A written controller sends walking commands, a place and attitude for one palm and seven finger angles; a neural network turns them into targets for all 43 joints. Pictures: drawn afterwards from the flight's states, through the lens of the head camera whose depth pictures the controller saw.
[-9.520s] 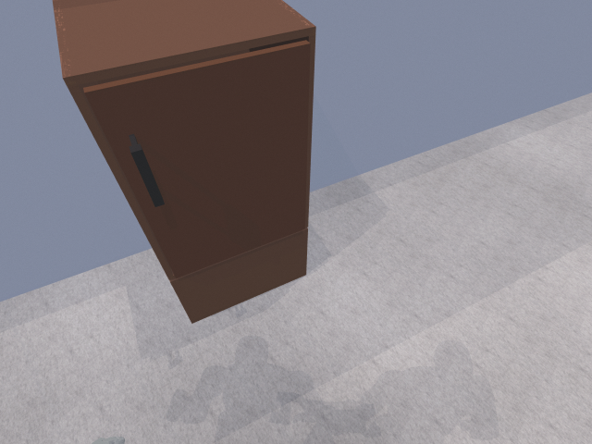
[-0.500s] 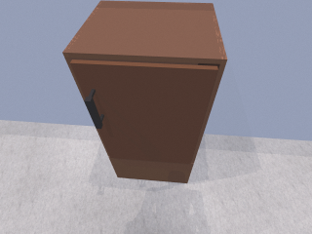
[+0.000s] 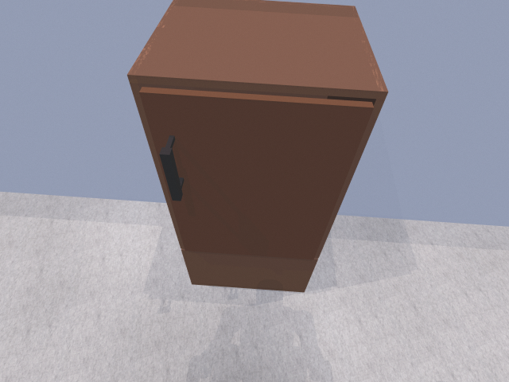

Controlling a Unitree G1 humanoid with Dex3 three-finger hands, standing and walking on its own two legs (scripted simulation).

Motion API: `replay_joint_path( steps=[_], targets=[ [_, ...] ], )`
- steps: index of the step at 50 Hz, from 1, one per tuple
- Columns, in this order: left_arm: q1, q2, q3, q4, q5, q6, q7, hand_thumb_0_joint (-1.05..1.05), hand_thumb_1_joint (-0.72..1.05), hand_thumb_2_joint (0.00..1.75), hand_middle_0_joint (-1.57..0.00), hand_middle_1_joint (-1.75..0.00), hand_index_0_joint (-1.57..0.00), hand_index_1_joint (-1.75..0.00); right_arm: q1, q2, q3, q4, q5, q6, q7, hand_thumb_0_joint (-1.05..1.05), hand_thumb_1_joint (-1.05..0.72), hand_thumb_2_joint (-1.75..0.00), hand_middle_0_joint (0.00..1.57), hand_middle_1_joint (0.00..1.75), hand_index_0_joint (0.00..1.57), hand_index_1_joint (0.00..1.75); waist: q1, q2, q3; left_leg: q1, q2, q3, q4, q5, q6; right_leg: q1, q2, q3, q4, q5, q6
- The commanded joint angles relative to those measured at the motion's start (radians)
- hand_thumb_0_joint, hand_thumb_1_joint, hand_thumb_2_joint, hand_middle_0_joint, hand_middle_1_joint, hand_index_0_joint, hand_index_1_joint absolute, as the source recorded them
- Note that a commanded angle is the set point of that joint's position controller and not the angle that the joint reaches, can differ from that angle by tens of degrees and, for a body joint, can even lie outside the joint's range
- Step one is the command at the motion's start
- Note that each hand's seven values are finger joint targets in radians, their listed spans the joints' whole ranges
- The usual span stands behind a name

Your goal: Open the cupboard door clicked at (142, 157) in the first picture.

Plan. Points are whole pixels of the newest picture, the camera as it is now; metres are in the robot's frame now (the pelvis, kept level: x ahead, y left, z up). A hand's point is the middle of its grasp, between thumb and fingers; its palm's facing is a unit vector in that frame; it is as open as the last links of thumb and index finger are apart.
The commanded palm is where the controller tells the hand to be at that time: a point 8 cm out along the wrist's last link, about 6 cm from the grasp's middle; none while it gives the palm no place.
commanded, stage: come to a stop and stand still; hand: left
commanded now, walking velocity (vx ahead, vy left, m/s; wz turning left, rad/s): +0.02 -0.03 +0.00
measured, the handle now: (174, 169) +0.53 +0.20 -0.02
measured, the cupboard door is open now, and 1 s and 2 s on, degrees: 0 0 0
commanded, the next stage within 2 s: look again from close up in 1.28 s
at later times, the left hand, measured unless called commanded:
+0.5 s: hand out of the picture +0.02 +0.15 -0.18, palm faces +0.04 -0.98 -0.19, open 7.3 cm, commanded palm none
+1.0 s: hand out of the picture -0.05 +0.21 -0.18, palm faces +0.01 -0.98 -0.22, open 7.4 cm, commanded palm none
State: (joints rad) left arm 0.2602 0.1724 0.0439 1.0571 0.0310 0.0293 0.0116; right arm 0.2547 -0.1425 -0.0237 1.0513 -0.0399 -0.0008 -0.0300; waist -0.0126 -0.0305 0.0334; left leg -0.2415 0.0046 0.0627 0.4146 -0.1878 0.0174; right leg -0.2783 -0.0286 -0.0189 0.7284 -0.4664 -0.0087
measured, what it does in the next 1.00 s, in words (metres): steps on the spot: right foot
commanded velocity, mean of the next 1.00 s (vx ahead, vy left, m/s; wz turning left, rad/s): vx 0.00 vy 0.00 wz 0.00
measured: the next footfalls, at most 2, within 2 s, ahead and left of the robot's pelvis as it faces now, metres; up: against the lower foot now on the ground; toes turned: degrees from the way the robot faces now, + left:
right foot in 0.08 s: +0.00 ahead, -0.12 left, +0.00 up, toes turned -1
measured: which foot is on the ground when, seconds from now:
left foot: down 0.00-1.00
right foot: up 0.00-0.06, down 0.08-1.00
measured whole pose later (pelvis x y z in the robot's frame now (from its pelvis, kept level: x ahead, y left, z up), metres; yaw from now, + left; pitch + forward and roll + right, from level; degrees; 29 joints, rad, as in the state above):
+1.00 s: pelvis -0.04 +0.02 +0.00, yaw +1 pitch -3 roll -1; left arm 0.35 0.21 0.00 1.05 0.03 0.00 0.03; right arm 0.30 -0.19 -0.01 1.09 -0.01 0.01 0.00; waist 0.00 -0.02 0.02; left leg -0.25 0.00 0.06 0.45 -0.16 0.04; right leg -0.15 -0.05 -0.04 0.43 -0.24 0.04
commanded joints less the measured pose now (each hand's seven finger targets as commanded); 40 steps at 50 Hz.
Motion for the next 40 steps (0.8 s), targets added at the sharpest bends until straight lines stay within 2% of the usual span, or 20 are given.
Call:
replay_joint_path(
  steps=[1, 2, 3, 4, 5, 6, 7, 8, 9, 11, 12, 13, 14, 16, 20, 22, 25, 30, 33, 40],
  targets=[
    [0.071, 0.014, -0.002, -0.027, -0.010, -0.020, -0.003, 0.00, 0.90, 0.90, -0.20, -0.30, -0.20, -0.30, 0.078, -0.174, -0.039, -0.011, 0.006, -0.011, -0.016, 0.00, -0.90, -0.90, 0.20, 0.30, 0.20, 0.30, 0.006, 0.139, -0.040, 0.062, 0.235, -0.220, -0.104, 0.073, 0.104, 0.040, 0.002, -0.024, -0.239, 0.122, 0.002],
    [0.096, 0.025, -0.002, -0.014, -0.011, -0.027, 0.001, 0.00, 0.90, 0.90, -0.20, -0.30, -0.20, -0.30, 0.080, -0.155, -0.035, -0.010, 0.012, -0.012, -0.015, 0.00, -0.90, -0.90, 0.20, 0.30, 0.20, 0.30, 0.019, 0.112, -0.049, 0.030, 0.201, -0.180, -0.059, 0.075, 0.072, 0.113, -0.008, -0.009, -0.346, 0.205, 0.002],
    [0.109, 0.049, -0.001, -0.003, -0.010, -0.034, 0.007, 0.00, 0.90, 0.90, -0.20, -0.30, -0.20, -0.30, 0.077, -0.119, -0.027, -0.005, 0.019, -0.016, -0.012, 0.00, -0.90, -0.90, 0.20, 0.30, 0.20, 0.30, 0.021, 0.046, -0.035, -0.034, 0.153, -0.118, -0.006, 0.055, 0.031, 0.169, -0.058, 0.053, -0.387, 0.264, -0.011],
    [0.128, 0.200, -0.017, -0.057, 0.006, -0.045, 0.013, 0.00, 0.90, 0.90, -0.20, -0.30, -0.20, -0.30, 0.027, -0.167, -0.020, -0.084, 0.020, -0.022, -0.004, 0.00, -0.90, -0.90, 0.20, 0.30, 0.20, 0.30, 0.020, 0.013, 0.022, 0.017, 0.089, -0.095, 0.022, -0.021, -0.003, 0.096, -0.058, 0.051, -0.379, 0.273, -0.017],
    [0.102, 0.118, -0.007, -0.072, 0.003, -0.034, 0.017, 0.00, 0.90, 0.90, -0.20, -0.30, -0.20, -0.30, 0.029, -0.153, -0.033, -0.115, 0.012, -0.028, -0.008, 0.00, -0.90, -0.90, 0.20, 0.30, 0.20, 0.30, 0.007, -0.009, -0.087, 0.002, 0.091, -0.075, 0.103, -0.057, -0.015, 0.044, -0.096, 0.077, -0.348, 0.193, -0.025],
    [0.075, 0.120, -0.011, -0.092, 0.000, -0.037, 0.021, 0.00, 0.90, 0.90, -0.20, -0.30, -0.20, -0.30, 0.044, -0.130, -0.027, -0.110, 0.007, -0.023, -0.011, 0.00, -0.90, -0.90, 0.20, 0.30, 0.20, 0.30, -0.003, -0.104, -0.112, -0.025, 0.073, -0.058, 0.163, -0.010, -0.009, 0.070, -0.098, 0.111, -0.359, 0.249, -0.047],
    [0.070, 0.111, -0.006, -0.100, -0.002, -0.039, 0.024, 0.00, 0.90, 0.90, -0.20, -0.30, -0.20, -0.30, 0.058, -0.109, -0.024, -0.111, 0.006, -0.020, -0.012, 0.00, -0.90, -0.90, 0.20, 0.30, 0.20, 0.30, 0.000, -0.155, -0.077, -0.068, 0.054, -0.040, 0.195, -0.041, -0.008, 0.059, -0.119, 0.130, -0.387, 0.250, -0.062],
    [0.078, 0.107, -0.007, -0.103, -0.003, -0.044, 0.028, 0.00, 0.90, 0.90, -0.20, -0.30, -0.20, -0.30, 0.058, -0.091, -0.018, -0.112, 0.007, -0.019, -0.010, 0.00, -0.90, -0.90, 0.20, 0.30, 0.20, 0.30, 0.002, -0.158, -0.040, -0.096, 0.044, -0.034, 0.211, -0.047, -0.007, 0.057, -0.132, 0.145, -0.388, 0.362, -0.076],
    [0.098, 0.101, -0.015, -0.099, -0.003, -0.052, 0.031, 0.00, 0.90, 0.90, -0.20, -0.30, -0.20, -0.30, 0.059, -0.072, -0.008, -0.111, 0.007, -0.021, -0.006, 0.00, -0.90, -0.90, 0.20, 0.30, 0.20, 0.30, 0.005, -0.127, -0.037, -0.104, 0.043, -0.019, 0.205, -0.054, -0.006, 0.103, -0.140, 0.142, -0.353, 0.566, -0.080],
    [0.119, 0.121, -0.005, -0.097, -0.005, -0.057, 0.036, 0.00, 0.90, 0.90, -0.20, -0.30, -0.20, -0.30, 0.071, -0.074, -0.010, -0.103, 0.015, -0.023, -0.010, 0.00, -0.90, -0.90, 0.20, 0.30, 0.20, 0.30, 0.003, -0.006, -0.043, -0.085, 0.052, -0.016, 0.179, 0.015, -0.002, 0.150, -0.134, 0.112, -0.278, 0.813, -0.081],
    [0.136, 0.131, -0.002, -0.098, -0.007, -0.056, 0.037, 0.00, 0.90, 0.90, -0.20, -0.30, -0.20, -0.30, 0.079, -0.076, -0.011, -0.100, 0.019, -0.022, -0.013, 0.00, -0.90, -0.90, 0.20, 0.30, 0.20, 0.30, 0.007, 0.015, -0.055, -0.076, 0.054, -0.014, 0.172, 0.067, -0.001, 0.176, -0.124, 0.099, -0.254, 0.892, -0.070],
    [0.147, 0.136, -0.001, -0.097, -0.009, -0.052, 0.038, 0.00, 0.90, 0.90, -0.20, -0.30, -0.20, -0.30, 0.076, -0.084, -0.013, -0.097, 0.021, -0.018, -0.015, 0.00, -0.90, -0.90, 0.20, 0.30, 0.20, 0.30, 0.011, 0.014, -0.049, -0.065, 0.057, -0.010, 0.171, 0.082, -0.002, 0.177, -0.120, 0.093, -0.249, 0.906, -0.062],
    [0.167, 0.131, -0.004, -0.097, -0.007, -0.054, 0.039, 0.00, 0.90, 0.90, -0.20, -0.30, -0.20, -0.30, 0.074, -0.077, -0.010, -0.098, 0.021, -0.018, -0.013, 0.00, -0.90, -0.90, 0.20, 0.30, 0.20, 0.30, 0.020, -0.026, -0.049, -0.065, 0.054, -0.001, 0.175, 0.114, -0.001, 0.197, -0.113, 0.091, -0.242, 0.994, -0.045],
    [0.163, 0.139, -0.003, -0.099, -0.009, -0.046, 0.040, 0.00, 0.90, 0.90, -0.20, -0.30, -0.20, -0.30, 0.060, -0.095, -0.017, -0.098, 0.027, -0.008, -0.015, 0.00, -0.90, -0.90, 0.20, 0.30, 0.20, 0.30, 0.014, -0.040, -0.007, -0.059, 0.057, -0.004, 0.171, 0.051, 0.000, 0.165, -0.116, 0.092, -0.256, 0.933, -0.044],
    [0.137, 0.131, -0.009, -0.117, -0.008, -0.042, 0.037, 0.00, 0.90, 0.90, -0.20, -0.30, -0.20, -0.30, 0.050, -0.116, -0.021, -0.086, 0.026, -0.007, -0.009, 0.00, -0.90, -0.90, 0.20, 0.30, 0.20, 0.30, 0.007, 0.011, 0.013, 0.026, 0.084, -0.029, 0.128, 0.159, 0.004, 0.078, -0.077, 0.071, -0.290, 0.634, -0.032],
    [0.120, 0.135, -0.010, -0.120, -0.009, -0.041, 0.035, 0.00, 0.90, 0.90, -0.20, -0.30, -0.20, -0.30, 0.035, -0.137, -0.023, -0.088, 0.025, -0.005, -0.007, 0.00, -0.90, -0.90, 0.20, 0.30, 0.20, 0.30, 0.004, 0.021, 0.032, 0.025, 0.091, -0.040, 0.109, 0.126, 0.005, 0.045, -0.070, 0.074, -0.316, 0.491, -0.031],
    [0.113, 0.134, -0.016, -0.117, -0.009, -0.043, 0.032, 0.00, 0.90, 0.90, -0.20, -0.30, -0.20, -0.30, 0.012, -0.147, -0.019, -0.087, 0.025, -0.009, -0.001, 0.00, -0.90, -0.90, 0.20, 0.30, 0.20, 0.30, 0.008, 0.040, 0.047, 0.028, 0.096, -0.060, 0.070, 0.092, 0.010, 0.024, -0.061, 0.080, -0.345, 0.359, -0.026],
    [0.102, 0.146, -0.018, -0.105, -0.010, -0.048, 0.029, 0.00, 0.90, 0.90, -0.20, -0.30, -0.20, -0.30, -0.010, -0.168, -0.016, -0.083, 0.026, -0.014, 0.005, 0.00, -0.90, -0.90, 0.20, 0.30, 0.20, 0.30, 0.012, 0.030, 0.038, 0.021, 0.095, -0.078, 0.028, 0.054, 0.011, 0.040, -0.063, 0.077, -0.373, 0.285, -0.019],
    [0.099, 0.153, -0.021, -0.097, -0.011, -0.048, 0.027, 0.00, 0.90, 0.90, -0.20, -0.30, -0.20, -0.30, -0.015, -0.176, -0.013, -0.078, 0.026, -0.012, 0.009, 0.00, -0.90, -0.90, 0.20, 0.30, 0.20, 0.30, 0.013, 0.030, 0.065, -0.001, 0.091, -0.092, -0.006, -0.011, 0.011, 0.026, -0.067, 0.077, -0.398, 0.210, -0.018],
    [0.108, 0.151, -0.024, -0.074, -0.009, -0.044, 0.028, 0.00, 0.90, 0.90, -0.20, -0.30, -0.20, -0.30, 0.008, -0.188, -0.010, -0.050, 0.028, -0.014, 0.014, 0.00, -0.90, -0.90, 0.20, 0.30, 0.20, 0.30, 0.014, 0.032, 0.049, -0.025, 0.096, -0.121, -0.067, -0.095, 0.013, 0.055, -0.065, 0.058, -0.397, 0.180, -0.009]
  ],
)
